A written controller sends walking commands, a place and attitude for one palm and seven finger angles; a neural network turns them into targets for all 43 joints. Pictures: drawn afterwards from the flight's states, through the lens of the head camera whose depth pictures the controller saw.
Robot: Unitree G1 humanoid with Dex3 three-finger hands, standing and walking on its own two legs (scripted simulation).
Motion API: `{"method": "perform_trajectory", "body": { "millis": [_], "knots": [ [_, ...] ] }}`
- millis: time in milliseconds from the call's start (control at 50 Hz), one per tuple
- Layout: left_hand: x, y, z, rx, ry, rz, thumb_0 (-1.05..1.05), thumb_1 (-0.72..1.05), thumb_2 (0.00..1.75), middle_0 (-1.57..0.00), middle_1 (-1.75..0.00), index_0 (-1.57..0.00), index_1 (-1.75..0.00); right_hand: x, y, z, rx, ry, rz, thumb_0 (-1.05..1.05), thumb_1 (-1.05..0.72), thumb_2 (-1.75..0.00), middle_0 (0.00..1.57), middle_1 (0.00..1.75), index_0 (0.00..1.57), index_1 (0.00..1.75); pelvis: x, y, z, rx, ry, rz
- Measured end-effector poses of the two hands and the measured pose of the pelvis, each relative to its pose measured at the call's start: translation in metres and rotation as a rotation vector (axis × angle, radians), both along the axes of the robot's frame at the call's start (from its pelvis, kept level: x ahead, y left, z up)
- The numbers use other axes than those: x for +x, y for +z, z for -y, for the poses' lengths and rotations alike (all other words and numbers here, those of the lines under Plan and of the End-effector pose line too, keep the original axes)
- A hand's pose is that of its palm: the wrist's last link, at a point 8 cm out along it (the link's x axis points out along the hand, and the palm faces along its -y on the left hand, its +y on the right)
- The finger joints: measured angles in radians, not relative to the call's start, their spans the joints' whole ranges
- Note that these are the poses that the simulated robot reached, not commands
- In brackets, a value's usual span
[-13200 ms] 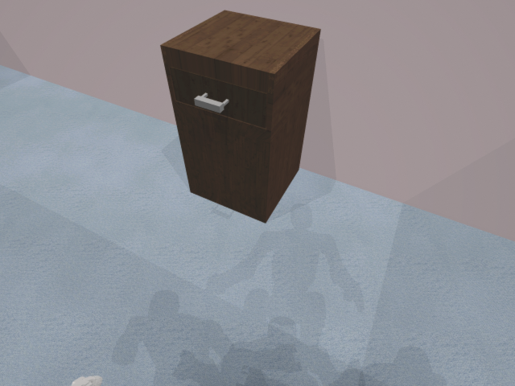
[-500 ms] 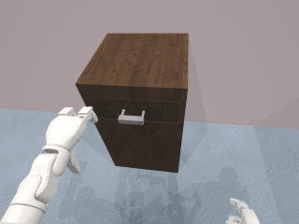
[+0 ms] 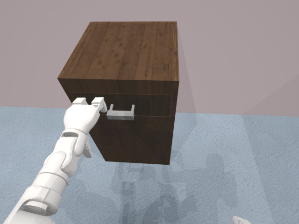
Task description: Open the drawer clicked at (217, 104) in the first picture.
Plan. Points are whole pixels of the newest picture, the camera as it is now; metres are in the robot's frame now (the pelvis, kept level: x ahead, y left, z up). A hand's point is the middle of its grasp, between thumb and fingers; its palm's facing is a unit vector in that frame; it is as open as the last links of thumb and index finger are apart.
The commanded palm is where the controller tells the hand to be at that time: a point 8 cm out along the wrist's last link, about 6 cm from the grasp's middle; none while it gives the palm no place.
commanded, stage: move the hooked fingers above the handle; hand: left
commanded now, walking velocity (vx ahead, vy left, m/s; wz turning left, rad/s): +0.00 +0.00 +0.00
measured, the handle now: (121, 110) +0.55 +0.16 -0.12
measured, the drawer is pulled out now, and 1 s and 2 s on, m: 0.00 0.00 0.00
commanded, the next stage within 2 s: lower the fingers behind the handle in 1.66 s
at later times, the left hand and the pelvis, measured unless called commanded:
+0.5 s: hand (108, 119) +0.43 +0.17 -0.01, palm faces -0.05 -0.02 -1.00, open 13.8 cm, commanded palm +0.43 +0.18 +0.04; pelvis +0.00 +0.00 -0.02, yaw -1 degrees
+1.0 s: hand (119, 112) +0.50 +0.15 -0.06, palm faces -0.04 +0.00 -1.00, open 13.8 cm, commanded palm +0.49 +0.15 +0.00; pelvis -0.01 +0.01 -0.05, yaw -2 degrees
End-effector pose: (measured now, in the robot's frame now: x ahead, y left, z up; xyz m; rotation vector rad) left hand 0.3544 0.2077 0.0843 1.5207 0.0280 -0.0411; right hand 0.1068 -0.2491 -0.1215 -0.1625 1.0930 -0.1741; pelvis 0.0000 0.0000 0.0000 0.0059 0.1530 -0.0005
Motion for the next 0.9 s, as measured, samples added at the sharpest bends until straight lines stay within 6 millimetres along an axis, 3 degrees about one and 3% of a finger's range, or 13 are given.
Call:
{"method": "perform_trajectory", "body": {
  "millis": [180, 300, 560, 900],
  "knots": [
    [0.022, -0.017, 0.014, -0.002, -0.047, 0.010, 0.00, -0.49, 0.31, -0.32, -1.20, -0.32, -1.20, -0.033, -0.008, 0.014, -0.028, -0.063, -0.083, 0.01, -0.91, -0.90, 0.20, 0.30, 0.20, 0.30, 0.003, -0.006, 0.001, -0.001, -0.008, -0.043],
    [0.036, -0.028, 0.015, 0.027, -0.013, 0.002, 0.00, -0.49, 0.31, -0.32, -1.20, -0.32, -1.20, -0.045, -0.014, 0.017, -0.026, -0.086, -0.113, 0.01, -0.91, -0.90, 0.20, 0.30, 0.20, 0.30, 0.002, -0.011, 0.002, -0.002, -0.007, -0.072],
    [0.069, -0.048, 0.036, 0.037, -0.027, -0.005, 0.00, -0.49, 0.30, -0.32, -1.20, -0.32, -1.20, -0.069, -0.024, 0.018, -0.035, -0.127, -0.154, 0.00, -0.90, -0.89, 0.20, 0.30, 0.20, 0.30, -0.002, -0.022, 0.004, -0.007, -0.009, -0.141],
    [0.113, -0.082, 0.055, 0.044, -0.038, -0.004, 0.00, -0.49, 0.30, -0.32, -1.20, -0.32, -1.20, -0.132, -0.040, 0.014, -0.074, -0.197, -0.292, 0.00, -0.90, -0.89, 0.20, 0.30, 0.20, 0.30, -0.009, -0.047, -0.004, -0.023, -0.015, -0.258]
  ]
}}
